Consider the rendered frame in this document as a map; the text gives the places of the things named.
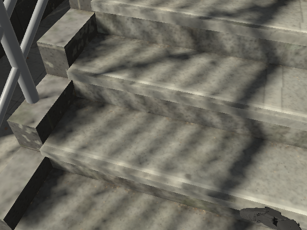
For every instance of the right robot hand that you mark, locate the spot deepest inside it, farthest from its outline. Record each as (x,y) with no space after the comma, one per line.
(269,217)

